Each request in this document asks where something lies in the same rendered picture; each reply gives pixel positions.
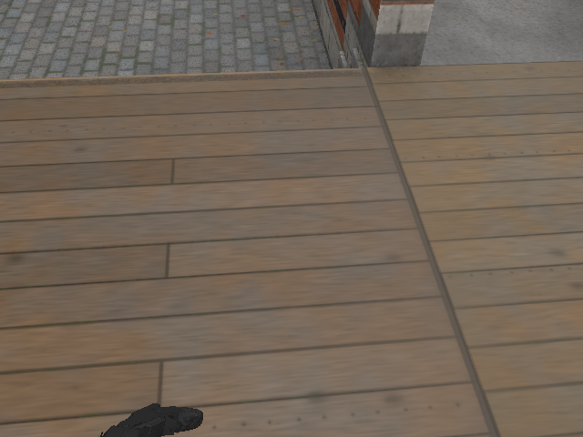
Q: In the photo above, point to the left robot hand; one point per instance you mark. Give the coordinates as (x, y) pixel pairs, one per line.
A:
(156, 421)

